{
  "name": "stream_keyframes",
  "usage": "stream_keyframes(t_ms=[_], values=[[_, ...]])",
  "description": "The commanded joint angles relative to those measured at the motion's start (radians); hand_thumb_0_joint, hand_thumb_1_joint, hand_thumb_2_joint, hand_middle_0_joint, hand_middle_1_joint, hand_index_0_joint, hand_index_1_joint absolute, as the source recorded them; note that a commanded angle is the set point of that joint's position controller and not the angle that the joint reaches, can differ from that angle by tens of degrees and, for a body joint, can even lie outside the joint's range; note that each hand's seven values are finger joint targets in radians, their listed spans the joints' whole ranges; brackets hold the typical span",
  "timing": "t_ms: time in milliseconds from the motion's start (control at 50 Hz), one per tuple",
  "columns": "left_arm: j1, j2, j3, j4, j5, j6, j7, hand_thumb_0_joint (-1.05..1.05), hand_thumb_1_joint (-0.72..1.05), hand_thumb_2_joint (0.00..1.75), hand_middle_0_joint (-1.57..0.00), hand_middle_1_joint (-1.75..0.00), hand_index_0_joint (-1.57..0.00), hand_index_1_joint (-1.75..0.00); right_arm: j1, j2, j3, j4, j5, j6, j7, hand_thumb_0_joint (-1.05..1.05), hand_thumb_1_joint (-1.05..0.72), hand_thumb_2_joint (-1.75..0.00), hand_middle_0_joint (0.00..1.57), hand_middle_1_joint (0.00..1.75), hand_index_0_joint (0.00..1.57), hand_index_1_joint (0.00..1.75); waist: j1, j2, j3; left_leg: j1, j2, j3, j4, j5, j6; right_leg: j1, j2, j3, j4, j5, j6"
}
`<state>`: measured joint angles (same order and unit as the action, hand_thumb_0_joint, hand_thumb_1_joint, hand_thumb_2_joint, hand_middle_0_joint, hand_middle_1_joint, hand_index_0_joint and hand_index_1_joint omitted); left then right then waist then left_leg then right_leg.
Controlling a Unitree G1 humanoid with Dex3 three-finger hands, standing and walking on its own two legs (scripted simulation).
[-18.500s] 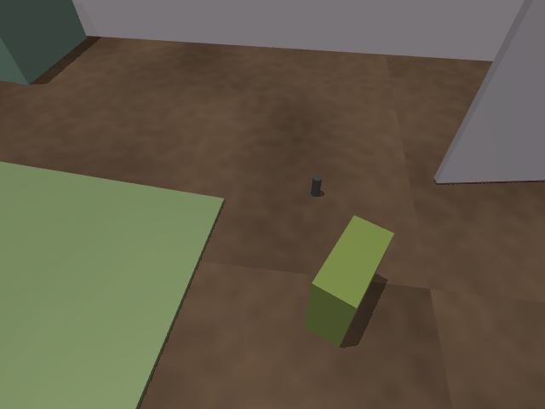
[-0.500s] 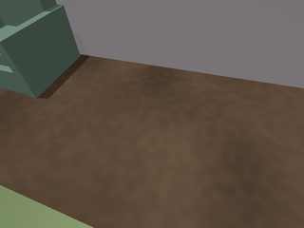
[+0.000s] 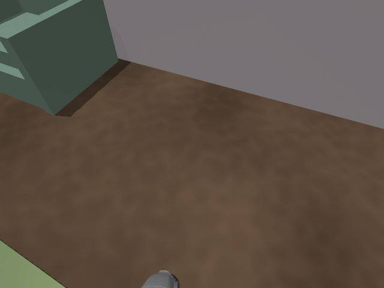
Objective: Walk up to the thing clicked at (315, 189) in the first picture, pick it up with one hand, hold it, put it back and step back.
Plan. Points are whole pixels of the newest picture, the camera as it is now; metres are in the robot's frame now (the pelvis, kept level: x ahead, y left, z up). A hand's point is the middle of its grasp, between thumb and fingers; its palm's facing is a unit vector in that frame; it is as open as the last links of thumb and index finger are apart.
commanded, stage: walk up
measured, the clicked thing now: out of the picture -0.15 -0.61 -0.72
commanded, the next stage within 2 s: none
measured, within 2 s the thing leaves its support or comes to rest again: neither
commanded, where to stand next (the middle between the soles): +0.63 +0.04 m, yaw -2 degrees
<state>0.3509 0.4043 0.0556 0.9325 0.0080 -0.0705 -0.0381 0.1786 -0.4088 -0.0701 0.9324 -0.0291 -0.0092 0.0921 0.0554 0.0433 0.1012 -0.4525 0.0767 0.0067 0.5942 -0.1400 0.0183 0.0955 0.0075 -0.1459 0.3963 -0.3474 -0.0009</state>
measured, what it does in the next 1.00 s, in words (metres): goes down: left foot, then right foot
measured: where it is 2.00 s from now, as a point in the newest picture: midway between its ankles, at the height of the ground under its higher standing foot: (205, 219)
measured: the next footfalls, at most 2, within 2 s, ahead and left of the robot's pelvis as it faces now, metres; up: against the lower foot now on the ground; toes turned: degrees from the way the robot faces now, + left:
left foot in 0.06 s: +0.18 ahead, +0.11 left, -0.02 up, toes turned +3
right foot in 0.50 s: +0.44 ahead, -0.10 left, -0.02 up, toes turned -4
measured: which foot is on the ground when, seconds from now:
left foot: up 0.00-0.04, down 0.06-0.54, up 0.56-0.92, down 0.94-1.00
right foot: down 0.00-0.06, up 0.08-0.48, down 0.50-0.96, up 0.98-1.00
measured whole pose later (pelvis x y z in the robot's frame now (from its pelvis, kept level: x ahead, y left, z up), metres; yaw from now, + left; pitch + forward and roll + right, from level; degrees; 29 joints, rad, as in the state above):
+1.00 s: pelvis +0.48 +0.04 -0.04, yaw +11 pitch -2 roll +1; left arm 0.27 0.45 0.10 0.75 0.04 0.01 -0.06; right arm 0.40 -0.42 -0.08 0.81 -0.02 -0.08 0.02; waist 0.00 -0.11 0.06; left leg -0.42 0.05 0.10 0.73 -0.28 0.01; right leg -0.22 -0.11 -0.12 0.93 -0.53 -0.03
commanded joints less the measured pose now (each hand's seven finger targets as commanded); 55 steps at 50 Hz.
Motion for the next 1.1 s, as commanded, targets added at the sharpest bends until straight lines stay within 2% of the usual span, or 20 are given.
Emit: stream_keyframes(t_ms=[0, 20, 40, 80, 160, 200, 380, 480, 520, 540, 600, 640, 820, 900, 920, 940, 960, 980, 1040, 1080], values=[[-0.044, 0.271, 0.067, -0.112, -0.007, -0.019, 0.027, 0.0, 0.9, 0.9, -0.2, -0.3, -0.2, -0.3, 0.155, -0.216, -0.081, -0.066, -0.017, -0.047, -0.018, 0.0, -0.9, -0.9, 0.2, 0.3, 0.2, 0.3, -0.136, -0.006, -0.138, 0.398, -0.061, 0.044, -0.085, -0.02, 0.083, -0.227, -0.2, 0.076, 0.299, 0.597, -0.127], [-0.001, 0.202, 0.043, -0.121, -0.02, -0.016, 0.03, 0.0, 0.9, 0.9, -0.2, -0.3, -0.2, -0.3, 0.282, -0.275, -0.109, -0.046, -0.034, -0.052, -0.028, 0.0, -0.9, -0.9, 0.2, 0.3, 0.2, 0.3, -0.191, 0.149, -0.212, 0.574, 0.031, -0.098, -0.163, -0.167, 0.132, -0.398, -0.117, 0.025, 0.586, 0.4, -0.083], [0.048, 0.121, 0.022, -0.121, -0.021, -0.012, 0.023, 0.0, 0.9, 0.9, -0.2, -0.3, -0.2, -0.3, 0.269, -0.299, -0.122, -0.061, -0.02, -0.049, -0.045, 0.0, -0.9, -0.9, 0.2, 0.3, 0.2, 0.3, -0.156, 0.291, -0.202, 0.63, 0.194, -0.379, -0.234, -0.276, 0.138, -0.615, 0.028, 0.087, 0.765, -0.169, -0.041], [0.049, 0.245, 0.039, -0.132, -0.024, -0.002, 0.027, 0.0, 0.9, 0.9, -0.2, -0.3, -0.2, -0.3, 0.162, -0.314, -0.103, -0.12, 0.031, -0.053, -0.051, 0.0, -0.9, -0.9, 0.2, 0.3, 0.2, 0.3, -0.122, 0.086, -0.106, 0.488, 0.304, -0.588, -0.376, -0.368, 0.232, -0.671, -0.006, 0.209, 0.85, -0.095, -0.074], [0.07, 0.201, 0.034, -0.092, -0.035, -0.006, 0.028, 0.0, 0.9, 0.9, -0.2, -0.3, -0.2, -0.3, 0.156, -0.2, -0.055, -0.136, 0.036, -0.086, -0.067, 0.0, -0.9, -0.9, 0.2, 0.3, 0.2, 0.3, -0.067, 0.086, -0.071, 0.423, 0.202, -0.187, -0.275, 0.47, 0.162, -0.6, -0.048, 0.288, 0.766, 0.023, -0.047], [0.063, 0.183, 0.033, -0.102, -0.027, 0.003, 0.02, 0.0, 0.9, 0.9, -0.2, -0.3, -0.2, -0.3, 0.166, -0.194, -0.052, -0.142, 0.03, -0.092, -0.072, 0.0, -0.9, -0.9, 0.2, 0.3, 0.2, 0.3, -0.062, 0.08, -0.083, 0.427, 0.179, -0.109, -0.259, 0.618, 0.169, -0.594, -0.043, 0.264, 0.723, 0.053, -0.026], [-0.168, 0.136, 0.027, -0.202, -0.004, 0.011, -0.016, 0.0, 0.9, 0.9, -0.2, -0.3, -0.2, -0.3, 0.162, -0.201, -0.067, -0.199, 0.024, -0.081, -0.071, 0.0, -0.9, -0.9, 0.2, 0.3, 0.2, 0.3, -0.11, 0.058, -0.001, 0.369, 0.077, 0.015, -0.271, 0.444, 0.09, -0.491, -0.033, 0.064, 0.178, 0.323, -0.03], [0.083, 0.202, 0.074, -0.13, 0.001, -0.009, 0.011, 0.0, 0.9, 0.9, -0.2, -0.3, -0.2, -0.3, 0.187, -0.174, -0.051, -0.229, 0.027, -0.073, -0.079, 0.0, -0.9, -0.9, 0.2, 0.3, 0.2, 0.3, 0.029, -0.101, -0.231, 0.307, 0.04, 0.01, 0.219, 0.415, 0.054, -0.051, -0.03, 0.105, 0.077, 0.354, -0.114], [0.198, 0.321, 0.113, -0.133, -0.005, -0.016, 0.023, 0.0, 0.9, 0.9, -0.2, -0.3, -0.2, -0.3, 0.28, -0.146, -0.038, -0.232, 0.044, -0.067, -0.081, 0.0, -0.9, -0.9, 0.2, 0.3, 0.2, 0.3, 0.064, -0.328, -0.342, -0.099, -0.182, 0.01, 0.707, -0.425, 0.001, 0.246, -0.461, 0.782, 0.009, 0.382, -0.336], [0.118, 0.322, 0.11, -0.152, -0.016, -0.012, 0.029, 0.0, 0.9, 0.9, -0.2, -0.3, -0.2, -0.3, 0.256, -0.215, -0.044, -0.198, 0.036, -0.058, -0.096, 0.0, -0.9, -0.9, 0.2, 0.3, 0.2, 0.3, 0.045, -0.234, -0.297, -0.155, -0.105, -0.064, 0.748, -0.461, 0.015, 0.16, -0.51, 0.877, -0.028, 0.253, -0.381], [-0.127, 0.211, 0.086, -0.237, -0.016, -0.008, 0.035, 0.0, 0.9, 0.9, -0.2, -0.3, -0.2, -0.3, 0.234, -0.176, -0.039, -0.186, 0.059, -0.043, -0.078, 0.0, -0.9, -0.9, 0.2, 0.3, 0.2, 0.3, -0.044, -0.166, -0.139, -0.043, -0.02, -0.113, 0.696, -0.253, 0.014, -0.189, -0.352, 0.34, -0.113, 0.185, -0.233], [-0.193, 0.198, 0.08, -0.241, -0.001, -0.009, 0.025, 0.0, 0.9, 0.9, -0.2, -0.3, -0.2, -0.3, 0.266, -0.178, -0.041, -0.172, 0.047, -0.023, -0.057, 0.0, -0.9, -0.9, 0.2, 0.3, 0.2, 0.3, -0.079, -0.174, -0.062, 0.009, -0.008, -0.056, 0.569, -0.157, -0.005, -0.351, -0.26, 0.207, -0.155, 0.084, -0.177], [-0.135, 0.246, 0.11, -0.284, 0.025, -0.001, -0.021, 0.0, 0.9, 0.9, -0.2, -0.3, -0.2, -0.3, 0.194, -0.172, -0.06, -0.186, 0.019, -0.058, -0.029, 0.0, -0.9, -0.9, 0.2, 0.3, 0.2, 0.3, -0.022, -0.213, -0.003, 0.067, 0.04, 0.066, 0.103, 0.007, -0.044, -0.401, -0.27, 0.041, -0.103, -0.044, -0.179], [-0.168, 0.223, 0.102, -0.313, 0.039, 0.031, -0.026, 0.0, 0.9, 0.9, -0.2, -0.3, -0.2, -0.3, 0.437, -0.213, -0.083, -0.116, 0.02, -0.077, -0.068, 0.0, -0.9, -0.9, 0.2, 0.3, 0.2, 0.3, -0.132, -0.068, -0.131, 0.351, -0.07, 0.162, 0.032, -0.028, 0.009, -0.436, -0.22, 0.003, 0.234, 0.053, -0.147], [-0.145, 0.173, 0.084, -0.317, 0.04, 0.039, -0.023, 0.0, 0.9, 0.9, -0.2, -0.3, -0.2, -0.3, 0.525, -0.257, -0.098, -0.094, 0.017, -0.086, -0.089, 0.0, -0.9, -0.9, 0.2, 0.3, 0.2, 0.3, -0.187, 0.079, -0.153, 0.466, -0.052, 0.061, -0.027, -0.108, 0.043, -0.525, -0.183, -0.003, 0.506, 0.129, -0.114], [-0.087, 0.108, 0.065, -0.324, 0.028, 0.043, -0.024, 0.0, 0.9, 0.9, -0.2, -0.3, -0.2, -0.3, 0.523, -0.34, -0.112, -0.111, 0.006, -0.094, -0.109, 0.0, -0.9, -0.9, 0.2, 0.3, 0.2, 0.3, -0.173, 0.303, -0.116, 0.527, 0.133, -0.286, -0.184, -0.146, 0.124, -0.733, -0.057, -0.032, 0.768, -0.167, -0.06], [-0.031, 0.109, 0.057, -0.325, 0.021, 0.05, -0.023, 0.0, 0.9, 0.9, -0.2, -0.3, -0.2, -0.3, 0.454, -0.364, -0.101, -0.162, 0.007, -0.1, -0.117, 0.0, -0.9, -0.9, 0.2, 0.3, 0.2, 0.3, -0.093, 0.243, -0.111, 0.495, 0.341, -0.737, -0.255, -0.06, 0.212, -0.845, -0.006, 0.094, 0.884, -0.255, -0.032], [-0.076, 0.213, 0.08, -0.322, 0.019, 0.058, -0.014, 0.0, 0.9, 0.9, -0.2, -0.3, -0.2, -0.3, 0.395, -0.383, -0.111, -0.192, 0.034, -0.102, -0.125, 0.0, -0.9, -0.9, 0.2, 0.3, 0.2, 0.3, -0.101, 0.138, -0.09, 0.472, 0.401, -0.85, -0.301, -0.089, 0.298, -0.858, -0.073, 0.208, 0.935, -0.211, -0.042], [-0.098, 0.217, 0.082, -0.276, 0.005, 0.061, -0.007, 0.0, 0.9, 0.9, -0.2, -0.3, -0.2, -0.3, 0.325, -0.294, -0.071, -0.21, 0.027, -0.113, -0.145, 0.0, -0.9, -0.9, 0.2, 0.3, 0.2, 0.3, -0.069, 0.048, -0.11, 0.377, 0.228, -0.414, -0.186, 0.287, 0.208, -0.77, -0.145, 0.243, 0.883, -0.066, -0.036], [-0.05, 0.215, 0.089, -0.259, 0.006, 0.083, -0.015, 0.0, 0.9, 0.9, -0.2, -0.3, -0.2, -0.3, 0.333, -0.285, -0.066, -0.207, 0.036, -0.121, -0.153, 0.0, -0.9, -0.9, 0.2, 0.3, 0.2, 0.3, -0.041, 0.065, -0.103, 0.267, 0.181, -0.296, -0.149, 0.336, 0.18, -0.675, -0.15, 0.221, 0.814, -0.034, -0.025]])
